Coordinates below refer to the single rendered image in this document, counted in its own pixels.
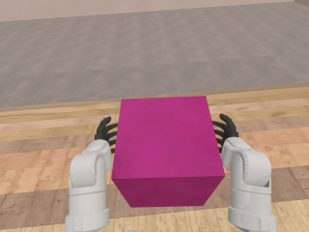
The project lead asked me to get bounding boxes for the right robot hand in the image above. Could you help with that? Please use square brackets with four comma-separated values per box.
[212, 113, 239, 154]

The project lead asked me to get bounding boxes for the robot right forearm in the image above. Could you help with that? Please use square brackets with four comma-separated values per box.
[221, 137, 277, 232]

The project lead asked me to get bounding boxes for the robot left forearm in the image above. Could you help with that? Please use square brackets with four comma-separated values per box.
[65, 139, 113, 232]

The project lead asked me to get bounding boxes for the carton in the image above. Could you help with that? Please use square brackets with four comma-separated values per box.
[111, 96, 225, 208]

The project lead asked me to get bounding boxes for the left robot hand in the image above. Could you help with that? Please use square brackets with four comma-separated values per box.
[95, 116, 119, 154]

